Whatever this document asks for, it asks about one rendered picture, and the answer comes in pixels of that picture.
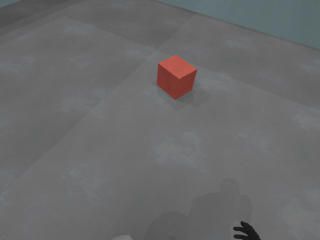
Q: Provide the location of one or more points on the right robot hand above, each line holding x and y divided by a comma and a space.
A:
247, 229

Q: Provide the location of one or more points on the carton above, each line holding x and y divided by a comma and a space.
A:
175, 76

